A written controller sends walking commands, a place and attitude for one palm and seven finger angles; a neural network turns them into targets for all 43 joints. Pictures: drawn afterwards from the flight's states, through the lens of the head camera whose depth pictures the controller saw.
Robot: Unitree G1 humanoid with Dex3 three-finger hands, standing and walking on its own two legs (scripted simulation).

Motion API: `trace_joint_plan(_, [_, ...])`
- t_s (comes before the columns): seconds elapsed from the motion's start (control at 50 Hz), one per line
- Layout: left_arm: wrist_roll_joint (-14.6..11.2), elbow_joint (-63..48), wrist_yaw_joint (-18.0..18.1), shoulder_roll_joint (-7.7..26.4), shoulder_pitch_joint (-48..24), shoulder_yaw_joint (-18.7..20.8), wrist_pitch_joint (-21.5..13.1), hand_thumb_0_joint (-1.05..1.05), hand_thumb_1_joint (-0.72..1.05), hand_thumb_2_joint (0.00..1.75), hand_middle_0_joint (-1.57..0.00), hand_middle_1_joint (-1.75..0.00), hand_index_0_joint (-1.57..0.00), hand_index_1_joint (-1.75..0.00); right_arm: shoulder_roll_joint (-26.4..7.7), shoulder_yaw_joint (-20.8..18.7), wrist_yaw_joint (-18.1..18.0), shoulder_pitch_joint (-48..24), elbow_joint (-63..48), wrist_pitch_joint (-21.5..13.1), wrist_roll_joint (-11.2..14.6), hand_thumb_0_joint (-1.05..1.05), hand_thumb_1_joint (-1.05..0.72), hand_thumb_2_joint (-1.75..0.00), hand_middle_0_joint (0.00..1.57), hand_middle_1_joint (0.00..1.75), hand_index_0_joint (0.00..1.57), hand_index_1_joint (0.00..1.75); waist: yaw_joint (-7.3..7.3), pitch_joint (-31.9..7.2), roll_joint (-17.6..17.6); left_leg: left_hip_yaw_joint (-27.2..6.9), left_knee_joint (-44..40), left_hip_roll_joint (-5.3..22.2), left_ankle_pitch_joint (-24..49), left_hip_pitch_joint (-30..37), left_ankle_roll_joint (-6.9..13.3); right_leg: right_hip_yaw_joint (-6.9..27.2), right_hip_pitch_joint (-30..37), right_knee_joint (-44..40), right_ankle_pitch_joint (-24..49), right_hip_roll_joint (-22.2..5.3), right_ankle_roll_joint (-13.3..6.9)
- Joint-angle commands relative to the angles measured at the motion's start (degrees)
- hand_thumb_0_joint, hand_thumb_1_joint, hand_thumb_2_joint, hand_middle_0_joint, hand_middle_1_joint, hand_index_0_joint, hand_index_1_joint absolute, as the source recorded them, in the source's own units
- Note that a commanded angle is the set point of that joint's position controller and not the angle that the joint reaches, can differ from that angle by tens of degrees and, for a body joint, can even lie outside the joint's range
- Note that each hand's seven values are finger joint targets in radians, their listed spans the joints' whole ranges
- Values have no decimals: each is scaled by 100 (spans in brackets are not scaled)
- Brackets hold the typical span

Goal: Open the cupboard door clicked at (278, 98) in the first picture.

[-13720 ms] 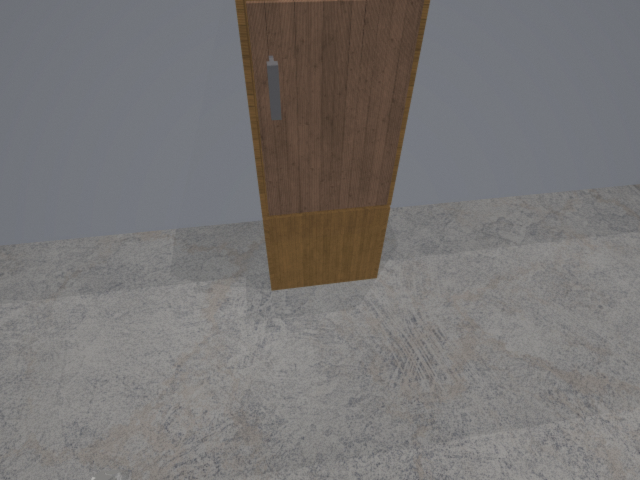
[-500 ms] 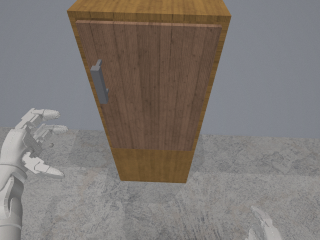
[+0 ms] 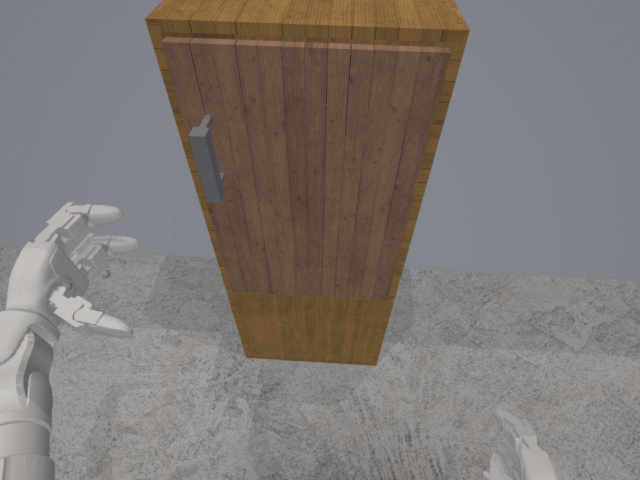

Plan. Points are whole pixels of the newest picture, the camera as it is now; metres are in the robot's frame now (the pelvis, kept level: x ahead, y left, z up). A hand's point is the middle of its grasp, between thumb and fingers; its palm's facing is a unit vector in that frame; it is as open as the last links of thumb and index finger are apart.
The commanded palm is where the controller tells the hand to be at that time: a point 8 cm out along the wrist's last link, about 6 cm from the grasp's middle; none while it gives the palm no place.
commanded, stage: move the hooked fingers beside the handle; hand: left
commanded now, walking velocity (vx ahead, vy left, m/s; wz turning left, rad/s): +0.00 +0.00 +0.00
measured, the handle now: (211, 159) +0.56 +0.22 +0.10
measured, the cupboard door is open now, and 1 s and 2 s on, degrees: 0 0 0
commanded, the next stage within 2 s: none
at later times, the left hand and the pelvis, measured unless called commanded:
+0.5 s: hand (133, 227) +0.38 +0.28 +0.11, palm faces +0.03 -1.00 +0.00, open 14.0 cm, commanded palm +0.36 +0.32 +0.11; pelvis +0.00 +0.01 -0.01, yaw -1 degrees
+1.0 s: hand (141, 201) +0.44 +0.29 +0.11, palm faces +0.01 -1.00 +0.02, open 14.0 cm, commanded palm +0.42 +0.34 +0.10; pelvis +0.01 +0.01 -0.01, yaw -2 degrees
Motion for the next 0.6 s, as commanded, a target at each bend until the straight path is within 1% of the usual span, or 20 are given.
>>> trace_joint_plan(0.0, [-71,-847,-15,1707,-2371,296,-427,0,-50,30,-30,-120,-30,-120,-833,-321,-130,-256,-704,-274,-12,0,-90,-90,20,30,20,30,-227,-1021,262,136,-505,-319,360,1097,322,79,-523,-799,880,228,-90])
trace_joint_plan(0.02, [-33,-634,-22,1774,-2497,301,-406,0,-50,30,-30,-120,-30,-120,-845,-311,-135,-243,-669,-257,-10,0,-90,-90,20,30,20,30,-225,-963,426,120,-512,-321,285,1038,306,75,-585,-797,771,226,-106])
trace_joint_plan(0.04, [-13,-572,-27,1801,-2653,300,-422,0,-50,30,-30,-120,-30,-120,-848,-320,-135,-208,-656,-242,-10,0,-90,-90,20,30,20,30,-249,-1004,398,106,-515,-314,276,1066,308,57,-604,-789,736,231,-110])
trace_joint_plan(0.06, [-19,-542,-31,1858,-2631,340,-442,0,-50,30,-30,-120,-30,-120,-857,-325,-135,-188,-666,-241,-19,0,-90,-90,20,30,20,30,-188,-1124,361,93,-487,-328,351,1054,317,75,-497,-761,783,241,-135])
trace_joint_plan(0.14, [56,-514,5,1713,-2668,196,-493,0,-50,30,-30,-120,-30,-120,-844,-354,-73,-151,-722,-210,-33,0,-90,-90,20,30,20,30,-131,-1474,579,82,-476,-316,571,1228,297,6,-487,-630,1033,241,-156])
trace_joint_plan(0.16, [24,-429,28,1718,-2616,218,-502,0,-50,30,-30,-120,-30,-120,-847,-349,-59,-107,-736,-205,-35,0,-90,-90,20,30,20,30,-118,-1443,428,86,-452,-327,592,1127,309,1,-405,-617,1042,264,-168])
trace_joint_plan(0.24, [116,92,137,1814,-2988,256,-461,0,-50,30,-30,-120,-30,-120,-915,-383,-18,1,-672,-81,-28,0,-90,-90,20,30,20,30,-222,-1188,103,79,-474,-286,349,896,312,-8,-671,-618,853,263,-121])
trace_joint_plan(0.26, [106,110,166,1941,-3021,367,-489,0,-50,30,-30,-120,-30,-120,-919,-376,-14,34,-689,-68,-42,0,-90,-90,20,30,20,30,-152,-1241,74,84,-461,-313,358,816,316,8,-542,-607,818,263,-141])
trace_joint_plan(0.28, [164,247,186,2122,-3099,499,-483,0,-50,30,-30,-120,-30,-120,-944,-381,-5,50,-675,-41,-47,0,-90,-90,20,30,20,30,-168,-1321,195,110,-439,-301,398,828,313,35,-567,-583,879,252,-133])
trace_joint_plan(0.3, [204,320,211,2261,-3238,594,-524,0,-50,30,-30,-120,-30,-120,-953,-387,-1,119,-645,-1,-56,0,-90,-90,20,30,20,30,-179,-1377,148,106,-426,-290,445,817,311,29,-539,-556,928,255,-131])
trace_joint_plan(0.32, [238,353,206,2162,-3265,489,-545,0,-50,30,-30,-120,-30,-120,-940,-379,13,123,-670,24,-55,0,-90,-90,20,30,20,30,-176,-1405,235,125,-403,-299,493,812,315,42,-546,-526,997,257,-136])
trace_joint_plan(0.38, [276,209,210,2248,-3492,530,-731,0,-50,30,-30,-120,-30,-120,-936,-411,35,213,-664,68,-77,0,-90,-90,20,30,20,30,-185,-1720,457,131,-312,-285,760,992,311,44,-505,-434,1257,288,-156])
trace_joint_plan(0.4, [291,182,194,2236,-3682,466,-788,0,-50,30,-30,-120,-30,-120,-942,-416,36,254,-621,87,-77,0,-90,-90,20,30,20,30,-249,-1819,542,133,-275,-278,819,1072,313,44,-561,-410,1322,299,-155])
trace_joint_plan(0.42, [296,292,178,2229,-3692,465,-815,0,-50,30,-30,-120,-30,-120,-936,-417,38,287,-603,108,-75,0,-90,-90,20,30,20,30,-250,-1756,581,119,-268,-273,777,1051,305,40,-625,-412,1273,309,-162])
trace_joint_plan(0.44, [298,429,148,2128,-3823,343,-826,0,-50,30,-30,-120,-30,-120,-938,-406,39,296,-577,128,-71,0,-90,-90,20,30,20,30,-308,-1647,537,105,-276,-268,693,999,306,18,-710,-422,1193,313,-161])
trace_joint_plan(0.46, [259,541,126,2118,-3909,333,-847,0,-50,30,-30,-120,-30,-120,-950,-420,22,351,-545,140,-72,0,-90,-90,20,30,20,30,-352,-1601,237,102,-246,-264,692,916,342,26,-665,-435,1201,331,-159])
trace_joint_plan(0.5, [288,902,39,2127,-4012,272,-769,0,-50,30,-30,-120,-30,-120,-987,-430,20,403,-497,189,-53,0,-90,-90,20,30,20,30,-395,-1516,369,116,-238,-258,637,856,330,31,-829,-432,1200,314,-146])
trace_joint_plan(0.54, [323,1195,-8,2278,-4087,363,-720,0,-50,30,-30,-120,-30,-120,-1022,-451,22,486,-456,246,-60,0,-90,-90,20,30,20,30,-386,-1549,242,91,-223,-247,605,790,332,12,-870,-414,1144,311,-147])
trace_joint_plan(0.56, [308,1159,-20,2293,-4079,362,-740,0,-50,30,-30,-120,-30,-120,-1024,-440,25,503,-474,264,-67,0,-90,-90,20,30,20,30,-318,-1656,323,102,-195,-268,723,779,335,24,-758,-378,1238,310,-174])
trace_joint_plan(0.58, [346,1206,-22,2261,-4127,318,-734,0,-50,30,-30,-120,-30,-120,-1018,-449,43,512,-495,282,-62,0,-90,-90,20,30,20,30,-349,-1733,356,93,-180,-259,804,861,332,9,-829,-345,1319,311,-164])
